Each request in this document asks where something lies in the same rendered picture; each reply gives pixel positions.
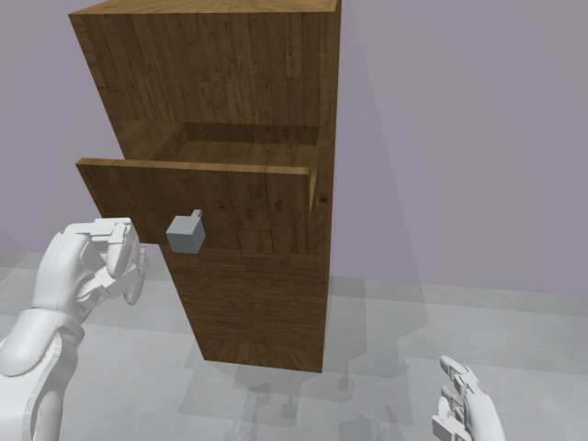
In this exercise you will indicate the cabinet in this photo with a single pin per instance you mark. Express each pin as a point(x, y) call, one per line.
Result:
point(270, 62)

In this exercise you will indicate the left robot forearm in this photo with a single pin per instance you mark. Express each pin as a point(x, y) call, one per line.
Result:
point(37, 360)

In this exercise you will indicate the drawer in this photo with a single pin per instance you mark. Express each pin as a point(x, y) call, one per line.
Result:
point(256, 185)

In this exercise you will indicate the left robot hand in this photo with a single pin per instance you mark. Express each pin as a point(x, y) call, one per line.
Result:
point(63, 280)

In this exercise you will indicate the right robot hand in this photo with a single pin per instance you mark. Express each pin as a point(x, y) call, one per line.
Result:
point(476, 416)

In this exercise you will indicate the handle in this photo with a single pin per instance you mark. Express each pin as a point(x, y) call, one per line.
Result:
point(186, 234)

